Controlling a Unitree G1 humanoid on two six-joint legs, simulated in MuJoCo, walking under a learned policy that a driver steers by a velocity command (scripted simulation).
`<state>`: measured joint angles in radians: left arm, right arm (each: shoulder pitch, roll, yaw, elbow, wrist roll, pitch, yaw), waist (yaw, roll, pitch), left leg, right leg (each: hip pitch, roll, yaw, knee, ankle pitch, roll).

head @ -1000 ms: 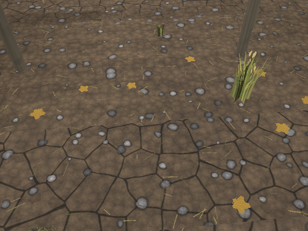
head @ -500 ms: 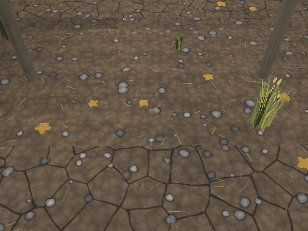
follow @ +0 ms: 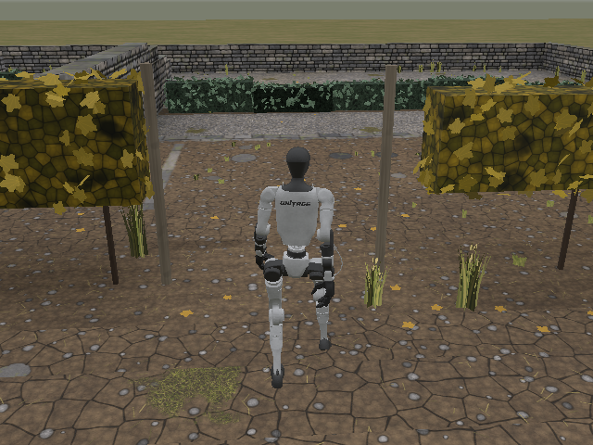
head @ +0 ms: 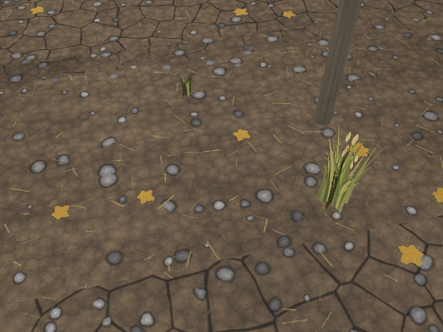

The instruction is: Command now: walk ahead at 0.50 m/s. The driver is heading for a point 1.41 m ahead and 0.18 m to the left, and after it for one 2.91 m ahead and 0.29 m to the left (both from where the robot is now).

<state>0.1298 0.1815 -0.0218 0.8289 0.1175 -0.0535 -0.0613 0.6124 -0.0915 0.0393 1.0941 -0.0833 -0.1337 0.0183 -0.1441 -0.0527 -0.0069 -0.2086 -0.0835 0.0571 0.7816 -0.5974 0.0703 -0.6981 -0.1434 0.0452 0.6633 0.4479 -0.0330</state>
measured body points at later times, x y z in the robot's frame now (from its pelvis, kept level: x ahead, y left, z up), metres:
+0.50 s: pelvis +0.31 -0.06 -0.13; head +0.32 -0.05 +0.32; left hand +0.27 +0.20 -0.28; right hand +0.53 -0.29 -0.21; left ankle +0.50 +0.09 -0.82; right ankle +0.24 -0.16 -0.86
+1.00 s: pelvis +0.57 -0.02 -0.12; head +0.59 -0.02 +0.33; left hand +0.76 +0.22 -0.23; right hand +0.53 -0.29 -0.26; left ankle +0.50 +0.08 -0.86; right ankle +0.76 -0.19 -0.81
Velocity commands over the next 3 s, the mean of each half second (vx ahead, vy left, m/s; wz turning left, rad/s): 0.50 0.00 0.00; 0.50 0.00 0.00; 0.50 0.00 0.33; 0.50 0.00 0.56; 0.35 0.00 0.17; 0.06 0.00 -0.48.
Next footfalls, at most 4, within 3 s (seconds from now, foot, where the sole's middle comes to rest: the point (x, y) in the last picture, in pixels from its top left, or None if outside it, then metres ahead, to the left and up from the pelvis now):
0.16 right None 0.28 -0.16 -0.90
0.60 left None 0.54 0.08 -0.90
1.14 right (246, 254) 0.82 -0.18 -0.90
1.70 left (165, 208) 1.07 0.11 -0.90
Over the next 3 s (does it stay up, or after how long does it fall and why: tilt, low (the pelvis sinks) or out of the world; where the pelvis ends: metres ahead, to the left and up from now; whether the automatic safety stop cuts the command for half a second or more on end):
stays up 1.35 0.12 -0.13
